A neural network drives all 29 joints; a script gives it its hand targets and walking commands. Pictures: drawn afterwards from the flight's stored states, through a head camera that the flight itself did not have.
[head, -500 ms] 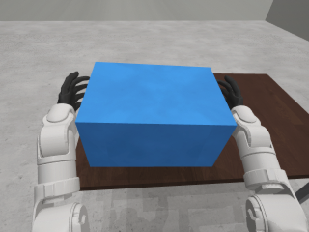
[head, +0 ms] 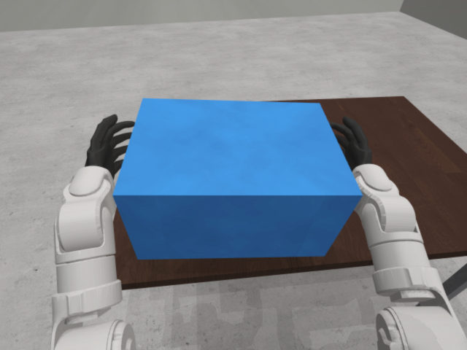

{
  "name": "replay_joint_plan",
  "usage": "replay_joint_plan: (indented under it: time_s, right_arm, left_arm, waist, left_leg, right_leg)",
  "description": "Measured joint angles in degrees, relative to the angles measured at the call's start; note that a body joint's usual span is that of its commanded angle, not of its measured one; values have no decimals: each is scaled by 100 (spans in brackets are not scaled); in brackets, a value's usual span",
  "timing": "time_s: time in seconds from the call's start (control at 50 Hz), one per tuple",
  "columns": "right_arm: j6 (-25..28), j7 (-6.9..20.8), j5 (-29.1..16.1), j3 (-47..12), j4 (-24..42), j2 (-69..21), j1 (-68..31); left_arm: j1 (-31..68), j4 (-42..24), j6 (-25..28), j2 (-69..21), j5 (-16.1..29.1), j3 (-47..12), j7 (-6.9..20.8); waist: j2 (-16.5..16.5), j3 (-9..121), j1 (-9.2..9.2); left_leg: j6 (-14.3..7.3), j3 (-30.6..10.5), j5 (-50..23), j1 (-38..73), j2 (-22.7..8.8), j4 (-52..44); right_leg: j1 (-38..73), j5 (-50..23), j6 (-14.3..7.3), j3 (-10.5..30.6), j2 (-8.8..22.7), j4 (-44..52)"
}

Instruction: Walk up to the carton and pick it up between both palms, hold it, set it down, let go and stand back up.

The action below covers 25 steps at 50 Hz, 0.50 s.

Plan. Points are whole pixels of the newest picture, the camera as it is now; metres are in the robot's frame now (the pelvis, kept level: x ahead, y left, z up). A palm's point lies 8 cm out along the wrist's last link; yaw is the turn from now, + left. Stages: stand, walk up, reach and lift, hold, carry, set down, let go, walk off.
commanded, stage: hold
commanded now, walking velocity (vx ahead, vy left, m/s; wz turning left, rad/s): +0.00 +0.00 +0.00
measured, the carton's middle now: (233, 177) +0.36 +0.00 +0.14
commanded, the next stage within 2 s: none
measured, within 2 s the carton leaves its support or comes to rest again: neither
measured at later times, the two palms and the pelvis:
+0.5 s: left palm (93, 166) +0.34 +0.21 +0.19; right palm (350, 159) +0.35 -0.19 +0.18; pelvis +0.00 +0.00 +0.00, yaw +1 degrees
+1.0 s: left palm (89, 169) +0.34 +0.22 +0.18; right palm (347, 153) +0.36 -0.19 +0.19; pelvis +0.00 +0.00 +0.00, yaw +0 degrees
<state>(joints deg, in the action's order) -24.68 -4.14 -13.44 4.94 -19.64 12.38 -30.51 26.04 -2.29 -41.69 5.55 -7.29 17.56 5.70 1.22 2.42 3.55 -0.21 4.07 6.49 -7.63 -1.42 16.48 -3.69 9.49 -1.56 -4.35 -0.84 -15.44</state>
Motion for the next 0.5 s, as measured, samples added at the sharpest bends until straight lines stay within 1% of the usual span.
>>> replay_joint_plan:
  time_s: [0.12, 0.24, 0.34, 0.5]
  right_arm:
    - [9, -74, -31, -90, 41, 39, -31]
    - [-29, -79, 11, -90, -153, -34, -186]
    - [-55, -60, 57, -28, -234, -123, -219]
    - [-1, -42, 29, 73, -65, -149, -80]
  left_arm:
    - [6, 16, 64, -10, 59, 71, 1]
    - [54, 122, 33, 24, 11, 161, 53]
    - [65, 162, -18, 94, -14, 153, 97]
    - [60, 64, -8, 125, -5, 38, 81]
  waist:
    - [23, 80, -73]
    - [108, 130, -116]
    - [160, 99, -80]
    - [116, 54, 7]
  left_leg:
    - [14, 51, -28, -29, -30, -46]
    - [33, 26, -42, 34, -32, -87]
    - [39, -39, -42, 59, -12, -78]
    - [16, -73, 2, 15, 19, 6]
  right_leg:
    - [-78, -13, -20, 53, -29, -14]
    - [-20, 0, -39, 30, -34, -2]
    - [45, 10, -39, -34, -20, 17]
    - [53, 19, -7, -68, 12, 13]
